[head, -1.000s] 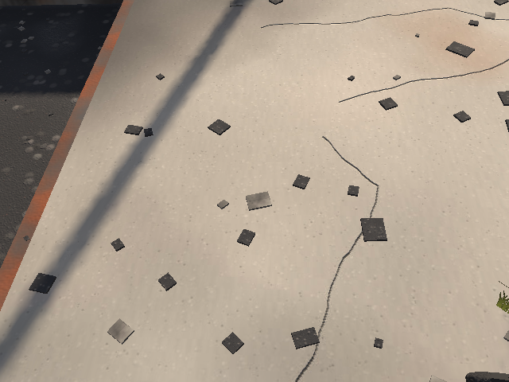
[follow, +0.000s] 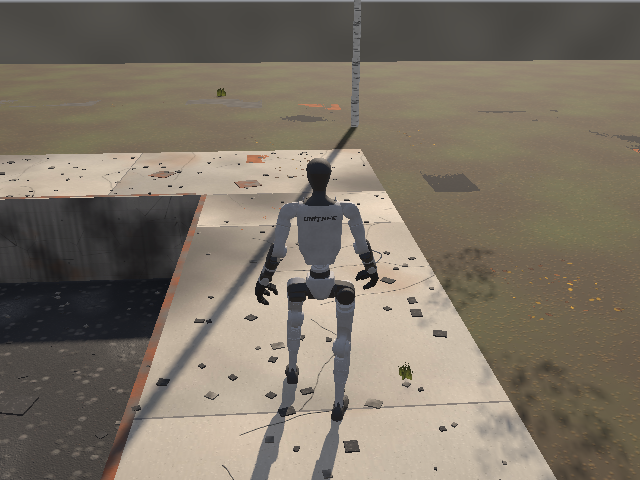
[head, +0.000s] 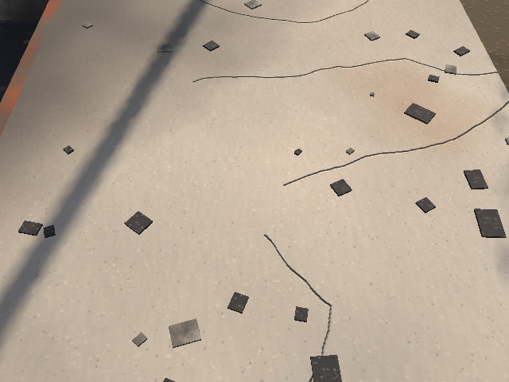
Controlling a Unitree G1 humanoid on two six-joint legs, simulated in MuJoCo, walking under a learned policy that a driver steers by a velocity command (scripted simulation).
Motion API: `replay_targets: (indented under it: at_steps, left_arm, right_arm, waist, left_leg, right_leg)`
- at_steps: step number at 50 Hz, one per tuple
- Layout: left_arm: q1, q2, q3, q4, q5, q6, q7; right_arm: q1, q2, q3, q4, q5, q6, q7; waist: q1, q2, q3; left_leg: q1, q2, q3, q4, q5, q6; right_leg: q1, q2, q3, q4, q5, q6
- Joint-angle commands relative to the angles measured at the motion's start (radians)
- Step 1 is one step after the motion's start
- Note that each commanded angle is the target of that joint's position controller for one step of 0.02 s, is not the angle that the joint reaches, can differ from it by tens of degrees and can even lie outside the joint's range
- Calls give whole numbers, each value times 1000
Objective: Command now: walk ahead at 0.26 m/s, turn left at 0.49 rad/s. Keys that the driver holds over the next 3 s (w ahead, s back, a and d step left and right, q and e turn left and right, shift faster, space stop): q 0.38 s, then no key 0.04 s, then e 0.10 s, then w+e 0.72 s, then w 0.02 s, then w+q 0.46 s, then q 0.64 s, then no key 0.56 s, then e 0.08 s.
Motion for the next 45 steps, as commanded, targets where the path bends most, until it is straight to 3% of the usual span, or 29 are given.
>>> replay_targets:
  at_steps: [1,4,5,6,7,8,9,10,11,12,14,15,17,21,26,28,29,30,31,32,33,34,35,37,39,40,43,44,45]
  left_arm:
    - [-75,179,44,-71,-22,3,16]
    - [-105,205,56,-78,-54,27,22]
    - [-120,199,56,-84,-61,36,23]
    - [-95,169,46,-83,-55,39,20]
    - [-42,78,15,-110,5,36,15]
    - [66,66,-1,-123,14,33,5]
    - [1,155,16,-107,-11,35,-1]
    - [-80,159,17,-134,-30,40,1]
    - [-103,144,16,-124,-16,47,17]
    - [-116,154,20,-126,-3,57,30]
    - [-97,145,22,-124,0,72,32]
    - [-88,129,17,-120,1,74,33]
    - [-105,111,11,-121,3,76,38]
    - [-137,106,5,-122,-6,83,37]
    - [-135,82,-10,-114,-8,71,16]
    - [-87,58,-18,-92,-8,61,-1]
    - [-90,74,-16,-92,-3,59,-3]
    - [-85,116,-12,-104,4,55,-1]
    - [-76,189,2,-106,-1,54,6]
    - [-12,220,19,-80,-2,55,2]
    - [-5,218,18,-80,1,50,2]
    - [12,203,16,-73,0,44,7]
    - [28,190,14,-69,-9,35,9]
    - [41,170,15,-66,-32,36,16]
    - [48,168,20,-68,-39,48,23]
    - [51,177,25,-74,-39,55,26]
    - [27,169,27,-103,-43,70,26]
    - [18,139,20,-114,-39,67,24]
    - [-13,82,5,-134,-33,61,19]
  right_arm:
    - [-25,-39,-6,-86,-3,-2,26]
    - [29,-93,-34,-102,-11,12,34]
    - [117,-124,-54,-86,-10,12,31]
    - [220,-177,-80,-60,-12,11,14]
    - [231,-278,-97,-69,-9,15,-13]
    - [167,-321,-92,-130,-39,4,-8]
    - [146,-243,-77,-155,-21,-1,8]
    - [102,-201,-65,-154,-8,-7,10]
    - [62,-167,-58,-147,8,-5,4]
    - [29,-142,-50,-150,11,1,-6]
    - [8,-144,-50,-165,-15,9,-18]
    - [10,-152,-53,-166,-19,11,-25]
    - [28,-169,-60,-164,-13,16,-39]
    - [12,-162,-57,-175,-9,38,-60]
    - [14,-74,-14,-146,-38,44,-46]
    - [26,-57,2,-119,-38,41,-36]
    - [57,-62,3,-103,-38,36,-34]
    - [60,-66,4,-103,-41,29,-35]
    - [85,-61,4,-116,-40,18,-36]
    - [5,-79,-4,-134,-22,-2,-37]
    - [-64,-100,-13,-156,2,-22,-39]
    - [-97,-112,-21,-162,9,-35,-36]
    - [-89,-109,-25,-157,5,-44,-30]
    - [-99,-58,-13,-151,0,-65,-13]
    - [-129,-10,-2,-150,-1,-81,-2]
    - [-125,-4,-2,-148,3,-85,2]
    - [-38,-36,-22,-115,21,-83,-3]
    - [25,-63,-33,-99,20,-80,-12]
    - [153,-100,-45,-76,16,-76,-27]
  waist:
    - [-34,-103,-16]
    - [-83,-130,-69]
    - [-134,-112,-116]
    - [-180,-44,-176]
    - [-125,194,-233]
    - [-50,250,-424]
    - [-121,49,-463]
    - [-109,21,-338]
    - [-81,-51,-243]
    - [-63,-27,-195]
    - [-36,31,-185]
    - [-33,38,-195]
    - [-43,32,-210]
    - [-61,62,-206]
    - [-87,97,-191]
    - [-62,90,-179]
    - [-70,78,-143]
    - [-80,19,-103]
    - [-119,-125,-71]
    - [-63,-259,-10]
    - [-34,-302,57]
    - [-19,-290,66]
    - [-20,-271,44]
    - [-16,-216,3]
    - [-8,-214,-27]
    - [-12,-224,-44]
    - [-71,-210,-83]
    - [-100,-192,-114]
    - [-159,-137,-169]
  left_leg:
    - [109,-20,44,-94,29,19]
    - [191,-78,90,-135,-112,70]
    - [303,-116,109,-194,-92,98]
    - [471,-147,91,-283,75,133]
    - [694,58,-198,-245,593,205]
    - [897,278,-667,-293,579,460]
    - [862,245,-606,-366,395,430]
    - [760,197,-494,-389,242,379]
    - [646,142,-423,-406,123,319]
    - [541,113,-379,-422,87,293]
    - [428,68,-344,-447,99,275]
    - [415,59,-325,-444,134,276]
    - [417,48,-321,-436,134,274]
    - [395,24,-337,-440,-117,243]
    - [355,40,-309,-414,-191,232]
    - [301,12,-276,-410,-447,191]
    - [271,-20,-263,-399,-563,155]
    - [243,-57,-232,-319,-609,120]
    - [193,-153,-99,-206,-599,75]
    - [153,-206,29,-61,-489,32]
    - [105,-179,3,3,-443,32]
    - [59,-154,-27,73,-465,32]
    - [27,-144,-37,105,-474,31]
    - [44,-133,-29,0,-420,32]
    - [170,-168,13,-141,-364,18]
    - [236,-183,26,-198,-345,12]
    - [489,-180,29,-403,-166,13]
    - [619,-135,11,-406,-151,22]
    - [813,-16,-89,-405,-210,58]
  right_leg:
    - [-51,-283,38,-12,591,-127]
    - [11,-300,33,166,751,-93]
    - [-3,-274,17,312,768,-68]
    - [-68,-208,-2,524,649,-15]
    - [-333,-108,3,841,-63,57]
    - [-586,62,198,1143,-524,108]
    - [-618,6,337,1170,-445,91]
    - [-661,-20,322,1124,-353,72]
    - [-664,-58,318,1045,-279,73]
    - [-628,-79,324,970,-232,74]
    - [-533,-61,315,908,-179,79]
    - [-517,-53,311,869,-169,86]
    - [-518,-41,314,784,-147,104]
    - [-500,-41,325,655,-65,123]
    - [-337,-78,286,478,-58,103]
    - [-195,-46,227,300,15,69]
    - [-170,-33,221,254,-9,43]
    - [-192,-101,319,212,-89,-3]
    - [-216,-181,460,139,-231,-86]
    - [-274,-266,674,-32,-488,-178]
    - [-285,-325,827,-116,-528,-214]
    - [-245,-334,840,-117,-456,-218]
    - [-187,-318,806,-95,-383,-209]
    - [-108,-250,702,-60,-261,-172]
    - [-128,-181,615,-31,-146,-155]
    - [-148,-164,600,-18,-122,-158]
    - [-257,-132,609,35,-108,-135]
    - [-332,-112,597,90,-113,-107]
    - [-479,-71,551,246,-186,-61]
Next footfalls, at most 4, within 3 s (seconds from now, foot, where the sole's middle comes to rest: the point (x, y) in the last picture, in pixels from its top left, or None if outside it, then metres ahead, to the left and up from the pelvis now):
0.12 left None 0.23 0.12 -0.78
0.60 right None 0.25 -0.11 -0.78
0.90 left None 0.28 0.15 -0.78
1.32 right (328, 333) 0.61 -0.13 -0.78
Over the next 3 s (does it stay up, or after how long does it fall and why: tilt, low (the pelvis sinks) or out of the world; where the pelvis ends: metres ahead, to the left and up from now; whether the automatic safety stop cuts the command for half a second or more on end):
stays up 0.89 -0.01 -0.01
